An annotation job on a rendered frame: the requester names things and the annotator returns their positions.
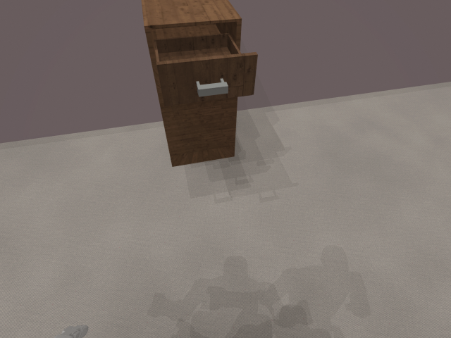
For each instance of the cabinet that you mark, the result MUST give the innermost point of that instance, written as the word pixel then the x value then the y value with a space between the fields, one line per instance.
pixel 205 130

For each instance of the handle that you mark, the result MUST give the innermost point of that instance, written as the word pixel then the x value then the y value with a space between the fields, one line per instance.
pixel 212 89

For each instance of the drawer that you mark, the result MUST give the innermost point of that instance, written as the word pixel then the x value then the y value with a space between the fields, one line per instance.
pixel 181 61

